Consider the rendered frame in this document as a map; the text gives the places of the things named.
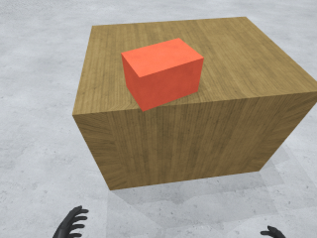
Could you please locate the pedestal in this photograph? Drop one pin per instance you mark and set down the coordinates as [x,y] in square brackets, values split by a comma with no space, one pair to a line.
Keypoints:
[251,96]

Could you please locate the robot right hand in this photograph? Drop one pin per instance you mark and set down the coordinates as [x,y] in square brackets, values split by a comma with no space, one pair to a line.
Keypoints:
[273,232]

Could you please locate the carton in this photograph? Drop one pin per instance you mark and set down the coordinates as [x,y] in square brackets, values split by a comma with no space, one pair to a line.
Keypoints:
[162,72]

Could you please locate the robot left hand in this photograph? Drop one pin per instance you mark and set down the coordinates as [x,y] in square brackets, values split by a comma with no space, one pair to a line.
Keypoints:
[66,226]

